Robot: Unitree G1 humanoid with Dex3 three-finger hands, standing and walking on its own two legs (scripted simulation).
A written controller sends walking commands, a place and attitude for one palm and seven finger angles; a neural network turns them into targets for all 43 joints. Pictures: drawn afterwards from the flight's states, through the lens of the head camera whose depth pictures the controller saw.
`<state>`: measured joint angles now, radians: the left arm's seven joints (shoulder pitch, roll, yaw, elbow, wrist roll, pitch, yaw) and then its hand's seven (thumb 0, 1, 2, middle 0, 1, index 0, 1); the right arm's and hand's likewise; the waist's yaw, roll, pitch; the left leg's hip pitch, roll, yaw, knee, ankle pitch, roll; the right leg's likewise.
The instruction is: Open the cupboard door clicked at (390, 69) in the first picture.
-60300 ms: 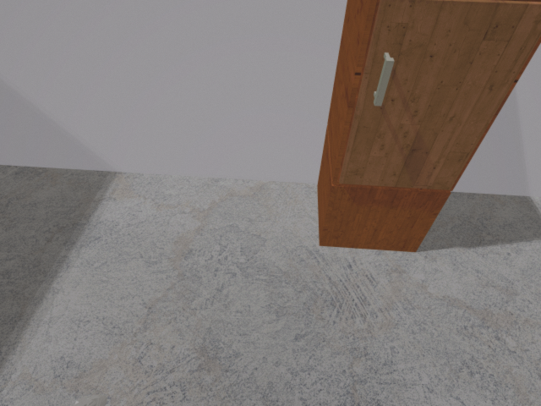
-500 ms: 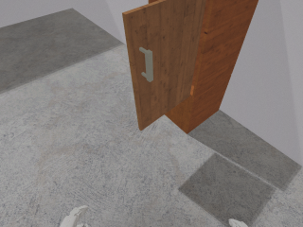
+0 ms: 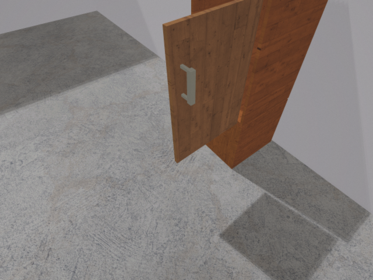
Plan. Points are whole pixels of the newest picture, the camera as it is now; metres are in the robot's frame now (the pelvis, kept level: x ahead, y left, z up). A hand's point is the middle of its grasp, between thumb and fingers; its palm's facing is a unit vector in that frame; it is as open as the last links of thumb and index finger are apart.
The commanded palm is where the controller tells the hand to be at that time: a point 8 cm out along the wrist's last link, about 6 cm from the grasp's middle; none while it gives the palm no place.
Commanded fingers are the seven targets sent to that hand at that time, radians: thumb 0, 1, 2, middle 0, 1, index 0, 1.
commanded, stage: let the arm hang, fingers relaxed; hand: left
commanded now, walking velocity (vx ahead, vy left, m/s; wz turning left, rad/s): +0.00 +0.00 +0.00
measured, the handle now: (187, 84) +0.65 +0.04 +0.06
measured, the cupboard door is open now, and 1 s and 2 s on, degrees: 92 92 92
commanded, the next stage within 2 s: look to check the result in 0.38 s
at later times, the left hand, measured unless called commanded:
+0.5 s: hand out of the picture -0.01 +0.18 -0.17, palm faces +0.04 -0.98 -0.19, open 7.3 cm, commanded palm none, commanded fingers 0.00 0.90 0.90 -0.20 -0.30 -0.20 -0.30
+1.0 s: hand out of the picture +0.04 +0.21 -0.16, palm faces +0.01 -0.96 -0.26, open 7.4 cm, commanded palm none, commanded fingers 0.00 0.90 0.90 -0.20 -0.30 -0.20 -0.30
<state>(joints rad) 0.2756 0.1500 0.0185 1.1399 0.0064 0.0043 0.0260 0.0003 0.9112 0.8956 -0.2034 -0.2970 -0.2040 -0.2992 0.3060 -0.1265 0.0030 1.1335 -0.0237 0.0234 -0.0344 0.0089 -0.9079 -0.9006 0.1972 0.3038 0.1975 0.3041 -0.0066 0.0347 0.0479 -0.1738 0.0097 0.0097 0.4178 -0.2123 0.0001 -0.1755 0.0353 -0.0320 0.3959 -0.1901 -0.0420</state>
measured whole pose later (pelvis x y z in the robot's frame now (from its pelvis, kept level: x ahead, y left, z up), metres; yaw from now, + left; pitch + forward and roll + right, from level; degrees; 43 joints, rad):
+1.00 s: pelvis +0.00 +0.01 +0.00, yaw +0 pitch -2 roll +0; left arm 0.18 0.22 0.03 1.14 0.01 -0.02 0.01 0.00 0.90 0.90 -0.20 -0.30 -0.21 -0.30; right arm 0.20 -0.23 -0.01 1.13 -0.02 0.01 -0.03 0.01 -0.91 -0.90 0.20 0.30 0.20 0.30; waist -0.01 0.02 0.06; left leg -0.15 -0.01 0.02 0.37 -0.19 0.01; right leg -0.16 0.02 -0.02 0.38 -0.18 -0.03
